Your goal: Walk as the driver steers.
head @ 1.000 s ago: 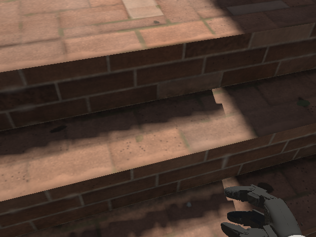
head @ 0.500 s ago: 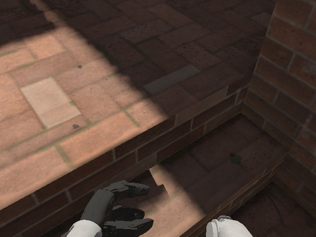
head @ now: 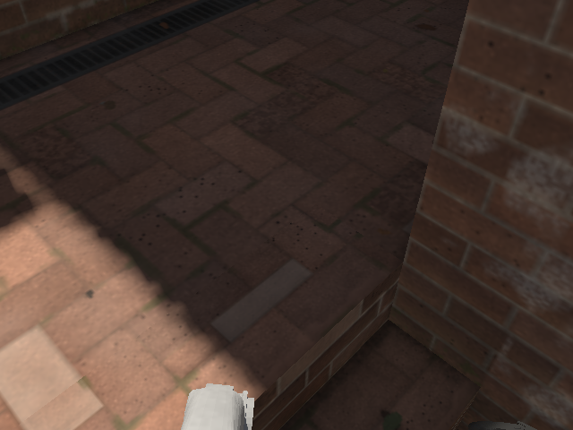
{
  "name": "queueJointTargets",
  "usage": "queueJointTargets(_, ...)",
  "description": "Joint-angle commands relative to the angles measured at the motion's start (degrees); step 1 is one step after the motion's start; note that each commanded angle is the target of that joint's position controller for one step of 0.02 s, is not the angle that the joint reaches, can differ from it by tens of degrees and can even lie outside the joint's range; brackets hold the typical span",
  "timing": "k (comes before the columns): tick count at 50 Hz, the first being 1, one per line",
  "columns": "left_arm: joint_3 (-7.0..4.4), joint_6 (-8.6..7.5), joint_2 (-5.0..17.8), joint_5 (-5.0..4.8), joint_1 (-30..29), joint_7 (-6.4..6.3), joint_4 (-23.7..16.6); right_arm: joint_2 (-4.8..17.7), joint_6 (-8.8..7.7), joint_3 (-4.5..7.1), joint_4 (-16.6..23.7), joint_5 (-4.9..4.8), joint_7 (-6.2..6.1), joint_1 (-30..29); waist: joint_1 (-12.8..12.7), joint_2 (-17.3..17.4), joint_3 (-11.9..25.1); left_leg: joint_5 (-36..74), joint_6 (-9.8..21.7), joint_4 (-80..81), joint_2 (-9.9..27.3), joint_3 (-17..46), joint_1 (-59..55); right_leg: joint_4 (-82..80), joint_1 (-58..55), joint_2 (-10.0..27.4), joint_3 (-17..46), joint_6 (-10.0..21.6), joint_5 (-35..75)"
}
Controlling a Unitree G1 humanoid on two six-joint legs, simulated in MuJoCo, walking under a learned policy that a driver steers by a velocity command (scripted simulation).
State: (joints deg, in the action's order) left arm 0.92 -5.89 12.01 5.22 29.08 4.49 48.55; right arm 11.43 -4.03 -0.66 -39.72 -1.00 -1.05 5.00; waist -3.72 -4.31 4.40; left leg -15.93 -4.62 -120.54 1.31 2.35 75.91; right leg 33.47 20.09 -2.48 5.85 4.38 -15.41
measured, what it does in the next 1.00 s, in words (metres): climbs: left foot 0.21 m higher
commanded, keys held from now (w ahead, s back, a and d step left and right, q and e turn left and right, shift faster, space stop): no key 1.00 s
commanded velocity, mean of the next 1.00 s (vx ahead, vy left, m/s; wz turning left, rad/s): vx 0.01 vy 0.00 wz -0.07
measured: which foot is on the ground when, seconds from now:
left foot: up 0.00-0.06, down 0.08-1.00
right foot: down 0.00-1.00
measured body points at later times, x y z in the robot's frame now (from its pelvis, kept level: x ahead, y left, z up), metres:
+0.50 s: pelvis +0.06 +0.06 +0.02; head +0.06 +0.06 +0.47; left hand +0.18 +0.31 -0.09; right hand +0.24 -0.15 -0.07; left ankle +0.09 +0.17 -0.53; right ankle +0.02 -0.04 -0.73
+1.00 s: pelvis +0.06 +0.08 +0.02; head +0.03 +0.08 +0.47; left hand -0.03 +0.28 -0.14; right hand +0.21 -0.10 -0.09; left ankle +0.09 +0.17 -0.53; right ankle +0.04 -0.03 -0.74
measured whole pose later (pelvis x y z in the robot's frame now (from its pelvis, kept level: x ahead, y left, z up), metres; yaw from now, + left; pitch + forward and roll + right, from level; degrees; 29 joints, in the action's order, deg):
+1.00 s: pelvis +0.06 +0.08 +0.02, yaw -4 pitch -1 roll +4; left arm -1.3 2.5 7.5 3.8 30.0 0.5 61.0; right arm 2.6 2.2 -4.0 -45.0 0.1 -5.0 8.3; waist -3.1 -4.7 3.3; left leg -46.1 4.1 -92.1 -2.8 -6.9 45.5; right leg 15.8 5.6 5.6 -5.6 0.5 -9.3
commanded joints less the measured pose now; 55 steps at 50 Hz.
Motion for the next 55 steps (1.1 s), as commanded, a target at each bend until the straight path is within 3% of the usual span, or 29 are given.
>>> queueJointTargets(1,-1.82,-1.33,9.1,-2.67,-5.2,1.09,-7.6,3.2,0.2,0.3,5.7,0.8,0.96,2.2,7.2,-2.0,0.8,-3.8,-0.5,16.8,2.4,-3.2,-12.8,-9.7,-3.9,15.6,11.6,12.8,54.0)
queueJointTargets(3,-3.39,-1.22,14.2,-2.82,-8.9,1.42,-8.6,3.8,2.0,0.08,7.1,1.64,2.72,2.5,8.8,-4.2,1.3,-6.9,1.5,24.0,-0.6,-7.7,-32.2,-15.3,5.0,16.7,8.5,13.9,62.6)
queueJointTargets(4,-4.88,-1.37,17.4,-3.03,-11.9,1.61,-10.4,5.5,2.7,0.23,8.6,1.16,3.32,1.8,8.6,-4.7,1.4,-10.7,2.2,32.0,-2.7,-8.3,-35.3,-14.8,1.2,17.2,6.8,14.0,67.4)
queueJointTargets(5,-5.31,-1.53,17.4,-4.13,-10.8,1.86,-9.7,7.1,2.84,0.15,9.5,0.99,3.26,0.1,6.5,-3.7,3.9,-12.1,4.5,39.1,-4.9,-8.6,-34.5,-12.0,-6.1,16.1,6.2,13.7,71.7)
queueJointTargets(6,-4.95,-1.06,14.1,-3.46,-3.8,2.31,-7.6,9.8,2.93,0.33,9.2,0.37,2.98,-1.4,1.0,1.8,7.7,2.9,9.8,39.7,-3.1,0.0,-32.4,-7.2,-12.3,13.2,4.0,10.2,63.5)
queueJointTargets(7,-3.97,-0.07,10.5,-3.11,-4.0,2.32,-7.3,8.5,3.5,0.12,9.2,0.5,2.54,0.2,0.7,2.0,9.3,-0.9,12.4,45.2,-0.6,7.5,-34.1,-7.7,-8.0,11.7,2.4,8.8,39.0)
queueJointTargets(8,-3.75,1.08,9.0,-3.75,-8.0,3.11,-9.1,7.7,3.48,-0.31,8.7,1.06,2.73,2.3,3.3,3.7,4.1,-14.2,13.8,54.9,1.1,15.5,-34.2,-10.1,-1.2,8.3,0.3,6.3,18.0)
queueJointTargets(9,-2.55,2.27,4.0,-4.63,-6.8,4.32,-9.0,4.9,2.47,-2.14,10.0,0.44,4.05,-0.4,2.8,10.5,2.6,-30.5,14.3,64.4,4.1,27.5,-32.9,-9.8,1.6,3.3,-0.7,-1.4,-1.0)
queueJointTargets(10,-2.69,3.51,5.0,-5.45,-6.1,4.16,-8.8,2.4,1.65,-3.68,9.8,-0.07,5.52,-3.3,1.8,8.1,1.2,-39.1,12.0,65.3,3.2,28.8,-28.2,-10.9,-3.5,3.8,0.8,-6.1,-0.8)
queueJointTargets(11,-2.03,3.53,5.2,-5.05,-5.4,3.35,-9.1,3.6,0.75,-3.36,8.6,-0.77,6.03,-4.8,1.0,7.1,-1.6,-41.3,9.7,59.6,2.0,21.4,-24.9,-12.7,-5.7,4.2,-0.2,-7.7,1.8)
queueJointTargets(13,-1.42,2.1,7.4,-3.86,-7.6,1.94,-11.6,6.4,-0.26,-2.72,7.2,-0.37,5.71,-3.8,2.1,5.3,-1.2,-32.2,8.6,50.0,0.7,13.4,-23.6,-13.5,-8.7,4.4,-2.2,-7.1,7.1)
queueJointTargets(15,-1.45,0.46,10.0,-3.28,-7.8,1.82,-13.1,4.9,-0.18,-3.61,7.0,0.39,5.73,-2.9,2.6,5.1,0.2,-20.3,8.2,42.5,0.3,8.3,-24.7,-15.1,-10.9,5.9,-2.9,-4.0,14.6)
queueJointTargets(16,-2.45,0.36,13.5,-4.19,-12.5,1.49,-14.7,5.4,-0.6,-3.26,7.0,1.15,5.1,1.2,5.0,3.9,3.1,-17.3,6.6,42.9,-0.4,4.0,-30.1,-13.5,-8.5,7.3,-1.9,-0.5,13.8)
queueJointTargets(17,-3.2,0.54,15.0,-4.49,-12.9,1.32,-15.0,7.3,-1.12,-2.9,8.6,0.76,4.95,-2.5,3.1,6.7,1.7,-16.6,6.7,42.8,0.1,4.5,-32.4,-15.6,-3.3,8.2,-0.2,1.3,9.8)
queueJointTargets(22,-2.11,0.51,12.9,-4.07,-10.6,0.77,-14.3,6.0,-1.4,-3.81,7.5,0.85,5.83,-2.4,3.1,6.4,2.2,-11.7,9.1,40.8,1.0,7.2,-32.7,-15.7,-6.3,6.9,-1.7,-1.1,13.8)
queueJointTargets(23,-5.26,3.09,11.6,-7.53,0.1,-2.49,-3.5,-2.1,1.41,-3.46,6.9,1.09,-0.76,0.1,-0.3,-0.8,9.5,-18.7,9.3,36.2,-0.4,-2.2,-31.3,-13.9,-23.1,16.0,-2.0,3.6,55.9)
queueJointTargets(24,-5.3,3.96,13.5,-7.19,0.5,-4.15,-2.7,-2.0,1.98,-3.64,7.2,1.26,-2.07,1.1,1.9,-2.6,7.2,-21.1,8.9,32.1,-1.3,-5.0,-30.7,-10.2,-23.7,15.9,-3.1,4.1,76.3)
queueJointTargets(26,-5.22,4.52,12.1,-5.72,-6.4,-4.94,-3.1,-2.0,2.95,-3.36,5.9,0.87,-2.98,2.4,4.1,-3.4,7.2,-20.4,9.9,38.3,-3.6,-3.9,-34.1,-7.7,-21.2,14.9,-6.3,2.4,87.5)
queueJointTargets(29,-3.67,5.91,6.5,-3.24,-6.9,-3.99,-1.5,-2.4,5.05,-3.6,5.4,1.52,-3.93,-0.3,2.0,2.5,0.4,-26.4,12.0,51.7,-1.5,5.5,-34.7,-9.4,-10.8,11.4,-9.3,0.5,57.3)
queueJointTargets(32,-2.72,7.86,3.8,-2.66,-3.7,-3.51,0.5,-3.2,6.71,-4.2,4.9,3.11,-4.59,-5.2,-1.4,10.3,-6.0,-31.3,13.0,64.5,2.3,13.0,-26.3,-13.7,-10.7,7.3,-10.9,0.0,19.8)
queueJointTargets(35,-2.19,7.71,1.1,-1.82,0.3,-2.94,3.5,-4.6,5.99,-4.19,4.7,2.62,-4.42,-3.5,0.1,6.9,-5.1,-24.9,12.7,57.4,1.2,9.9,-29.8,-16.8,-10.7,9.1,-10.7,0.2,22.9)
queueJointTargets(38,-2.75,6.57,2.7,-1.6,2.4,-2.86,5.9,-5.9,4.91,-3.99,4.1,1.76,-4.11,0.1,2.5,1.2,-1.4,-15.1,12.2,47.1,-0.2,5.2,-35.3,-16.9,-11.1,11.6,-9.8,0.3,34.6)
queueJointTargets(41,-3.15,6.68,2.8,-1.84,4.3,-3.09,8.2,-6.2,4.25,-3.62,3.3,1.56,-4.21,0.8,3.1,-0.2,1.2,-14.4,11.9,42.2,-0.6,2.8,-34.4,-15.9,-14.2,12.9,-10.0,0.7,40.3)
queueJointTargets(43,-3.56,6.97,3.2,-2.01,7.5,-3.49,10.4,-6.4,4.58,-3.12,2.0,1.72,-4.09,0.5,2.3,-1.1,0.7,-26.6,11.7,40.5,-1.3,1.3,-29.9,-16.2,-17.9,13.5,-9.4,1.4,36.4)
queueJointTargets(44,-3.48,7.3,2.6,-1.69,5.8,-3.86,10.2,-6.7,4.49,-3.3,1.9,0.95,-3.8,-0.2,2.7,-2.0,-1.5,-28.9,11.3,42.8,-1.2,0.6,-31.4,-18.6,-13.7,14.3,-9.0,1.6,27.9)
queueJointTargets(47,-3.03,8.35,0.3,-1.15,5.2,-4.35,11.5,-5.9,5.24,-2.7,0.1,1.15,-4.0,-3.1,1.6,2.6,-8.8,-33.4,12.8,48.2,-1.0,3.7,-29.9,-22.0,-6.6,12.5,-10.0,1.3,10.5)
queueJointTargets(52,-3.25,8.27,-0.3,-1.22,8.0,-4.17,13.9,-7.2,5.2,-2.4,-2.4,0.79,-4.4,-1.5,1.1,1.8,-9.1,-36.7,13.5,48.4,-1.3,3.8,-27.2,-21.8,-8.7,12.2,-9.6,0.9,8.8)
queueJointTargets(53,-3.01,8.48,-1.2,-1.7,8.1,-4.24,14.3,-7.4,5.34,-2.41,-2.6,-0.33,-4.38,-2.0,1.2,1.4,-8.4,-36.8,13.5,48.8,-1.2,3.6,-27.6,-21.9,-9.3,12.3,-9.2,1.2,7.9)
queueJointTargets(55,-2.75,8.95,-1.8,-1.97,8.7,-4.37,14.9,-7.2,5.71,-2.29,-3.4,-0.37,-4.3,-2.0,1.2,1.2,-8.8,-38.1,13.6,48.6,-1.3,3.8,-26.6,-21.5,-9.8,12.0,-9.3,1.3,7.8)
